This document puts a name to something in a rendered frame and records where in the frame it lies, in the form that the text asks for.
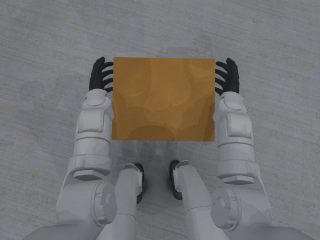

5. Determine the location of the right robot upper arm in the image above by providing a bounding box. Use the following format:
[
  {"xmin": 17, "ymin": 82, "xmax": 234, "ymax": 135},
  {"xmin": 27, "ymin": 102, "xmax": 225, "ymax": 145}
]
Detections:
[{"xmin": 210, "ymin": 184, "xmax": 315, "ymax": 240}]

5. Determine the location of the left robot shin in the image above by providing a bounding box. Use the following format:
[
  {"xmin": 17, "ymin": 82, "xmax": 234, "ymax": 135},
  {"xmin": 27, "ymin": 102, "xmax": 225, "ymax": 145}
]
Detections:
[{"xmin": 119, "ymin": 163, "xmax": 140, "ymax": 196}]

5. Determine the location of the left robot upper arm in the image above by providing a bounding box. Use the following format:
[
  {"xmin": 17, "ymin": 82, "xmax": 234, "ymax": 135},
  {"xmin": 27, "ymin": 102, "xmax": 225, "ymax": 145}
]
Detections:
[{"xmin": 22, "ymin": 179, "xmax": 118, "ymax": 240}]

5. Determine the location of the robot left hand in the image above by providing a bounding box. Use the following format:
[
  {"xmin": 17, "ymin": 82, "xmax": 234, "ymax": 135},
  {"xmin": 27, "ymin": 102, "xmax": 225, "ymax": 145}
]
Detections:
[{"xmin": 89, "ymin": 57, "xmax": 114, "ymax": 93}]

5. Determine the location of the robot right hand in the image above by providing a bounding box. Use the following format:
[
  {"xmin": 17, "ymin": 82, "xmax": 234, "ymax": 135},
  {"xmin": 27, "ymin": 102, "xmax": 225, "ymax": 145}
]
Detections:
[{"xmin": 215, "ymin": 57, "xmax": 240, "ymax": 96}]

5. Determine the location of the carton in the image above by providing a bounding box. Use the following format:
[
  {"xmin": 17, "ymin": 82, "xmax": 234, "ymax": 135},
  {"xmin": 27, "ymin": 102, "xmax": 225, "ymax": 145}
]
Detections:
[{"xmin": 111, "ymin": 57, "xmax": 215, "ymax": 142}]

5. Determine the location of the robot left forearm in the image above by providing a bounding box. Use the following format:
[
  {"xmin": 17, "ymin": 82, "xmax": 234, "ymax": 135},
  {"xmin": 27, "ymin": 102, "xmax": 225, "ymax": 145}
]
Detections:
[{"xmin": 55, "ymin": 88, "xmax": 114, "ymax": 219}]

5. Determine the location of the robot left foot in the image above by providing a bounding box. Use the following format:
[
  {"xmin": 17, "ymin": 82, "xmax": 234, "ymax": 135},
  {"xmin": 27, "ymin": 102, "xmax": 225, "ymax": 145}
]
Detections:
[{"xmin": 134, "ymin": 163, "xmax": 144, "ymax": 204}]

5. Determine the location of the robot right forearm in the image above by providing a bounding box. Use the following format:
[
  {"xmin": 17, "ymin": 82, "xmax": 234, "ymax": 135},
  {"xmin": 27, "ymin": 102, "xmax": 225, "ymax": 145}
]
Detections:
[{"xmin": 212, "ymin": 91, "xmax": 272, "ymax": 212}]

